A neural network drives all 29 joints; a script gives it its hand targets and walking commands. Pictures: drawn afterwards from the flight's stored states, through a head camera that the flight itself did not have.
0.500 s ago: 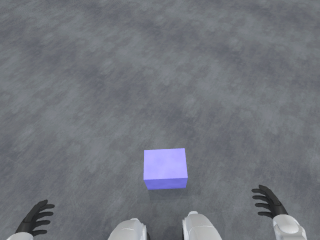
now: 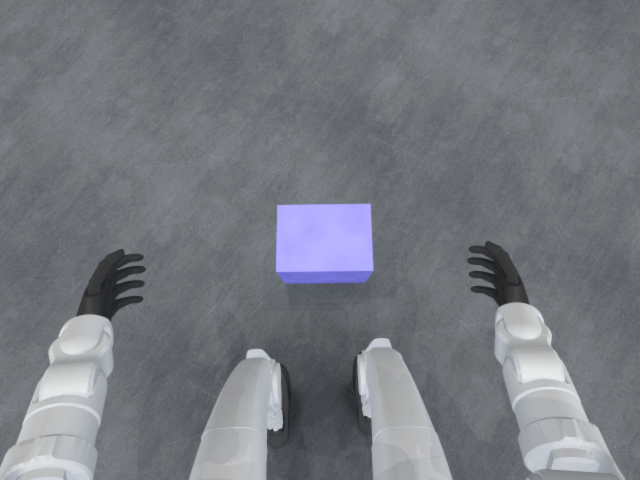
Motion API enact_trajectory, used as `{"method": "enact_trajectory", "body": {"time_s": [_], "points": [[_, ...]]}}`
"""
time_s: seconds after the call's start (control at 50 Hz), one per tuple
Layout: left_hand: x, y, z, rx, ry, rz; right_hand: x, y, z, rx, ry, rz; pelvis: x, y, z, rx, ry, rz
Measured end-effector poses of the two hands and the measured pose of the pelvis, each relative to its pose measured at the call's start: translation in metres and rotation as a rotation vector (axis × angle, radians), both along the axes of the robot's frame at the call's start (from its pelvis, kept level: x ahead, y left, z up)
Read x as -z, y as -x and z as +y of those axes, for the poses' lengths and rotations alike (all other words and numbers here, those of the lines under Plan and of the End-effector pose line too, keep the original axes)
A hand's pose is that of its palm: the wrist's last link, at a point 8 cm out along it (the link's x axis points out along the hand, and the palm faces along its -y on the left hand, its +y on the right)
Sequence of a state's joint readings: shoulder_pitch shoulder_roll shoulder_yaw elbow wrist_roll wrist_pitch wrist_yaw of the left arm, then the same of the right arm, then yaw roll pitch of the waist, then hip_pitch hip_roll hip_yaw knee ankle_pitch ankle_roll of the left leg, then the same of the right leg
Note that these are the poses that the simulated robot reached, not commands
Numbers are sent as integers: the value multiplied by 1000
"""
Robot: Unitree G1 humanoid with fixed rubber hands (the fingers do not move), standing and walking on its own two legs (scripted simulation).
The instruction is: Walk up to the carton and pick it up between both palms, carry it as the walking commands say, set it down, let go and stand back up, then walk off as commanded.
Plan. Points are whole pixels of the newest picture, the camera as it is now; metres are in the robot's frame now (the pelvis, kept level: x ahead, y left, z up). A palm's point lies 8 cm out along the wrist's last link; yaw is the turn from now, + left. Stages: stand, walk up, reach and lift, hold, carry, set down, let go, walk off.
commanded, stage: reach and lift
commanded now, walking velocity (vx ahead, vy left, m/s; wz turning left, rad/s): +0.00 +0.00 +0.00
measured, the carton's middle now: (324, 247) +0.48 +0.00 -0.59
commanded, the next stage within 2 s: none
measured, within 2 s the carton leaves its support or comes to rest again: neither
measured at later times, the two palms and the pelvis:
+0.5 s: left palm (162, 225) +0.41 +0.24 -0.13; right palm (460, 210) +0.44 -0.21 -0.15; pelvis -0.04 +0.00 -0.03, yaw +1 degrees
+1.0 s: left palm (178, 206) +0.46 +0.24 -0.19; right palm (437, 199) +0.48 -0.19 -0.22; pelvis -0.03 +0.00 -0.06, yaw +3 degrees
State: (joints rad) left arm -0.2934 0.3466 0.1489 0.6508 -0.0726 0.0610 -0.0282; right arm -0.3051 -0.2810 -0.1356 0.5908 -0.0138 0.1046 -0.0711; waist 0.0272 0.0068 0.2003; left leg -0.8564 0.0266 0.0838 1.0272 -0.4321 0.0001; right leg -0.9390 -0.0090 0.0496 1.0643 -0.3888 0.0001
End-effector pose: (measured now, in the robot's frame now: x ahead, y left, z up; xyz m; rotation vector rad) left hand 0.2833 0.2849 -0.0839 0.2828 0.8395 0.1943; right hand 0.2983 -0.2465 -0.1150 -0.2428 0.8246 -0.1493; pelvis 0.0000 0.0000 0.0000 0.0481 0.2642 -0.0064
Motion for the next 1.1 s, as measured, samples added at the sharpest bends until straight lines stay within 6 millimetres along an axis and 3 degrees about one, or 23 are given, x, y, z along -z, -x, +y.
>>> {"method": "enact_trajectory", "body": {"time_s": [0.18,0.34,0.54,0.68,0.78,0.9,0.98,1.1], "points": [[14,-45,-8,-6,37,-58,5,-48,22,-44,-26,-38,14,29,9,-7,9,79],[13,-94,-24,2,49,-124,6,-97,34,-70,-75,-75,23,41,9,-12,8,144],[55,-136,-50,-14,89,-115,45,-148,41,-55,-128,-83,33,37,-2,-21,-10,284],[60,-173,-60,-40,114,-196,59,-180,44,-37,-136,-132,38,28,-7,-26,-19,350],[56,-187,-63,-23,126,-221,58,-190,46,-32,-143,-150,39,23,-7,-28,-19,385],[72,-182,-55,-48,142,-196,66,-191,49,-39,-158,-158,45,23,-4,-30,-16,424],[94,-177,-49,-60,146,-180,94,-183,52,-29,-175,-108,59,26,-1,-35,-15,466],[146,-171,-43,-87,155,-169,148,-177,59,-9,-179,-91,97,37,2,-45,-14,513]]}}
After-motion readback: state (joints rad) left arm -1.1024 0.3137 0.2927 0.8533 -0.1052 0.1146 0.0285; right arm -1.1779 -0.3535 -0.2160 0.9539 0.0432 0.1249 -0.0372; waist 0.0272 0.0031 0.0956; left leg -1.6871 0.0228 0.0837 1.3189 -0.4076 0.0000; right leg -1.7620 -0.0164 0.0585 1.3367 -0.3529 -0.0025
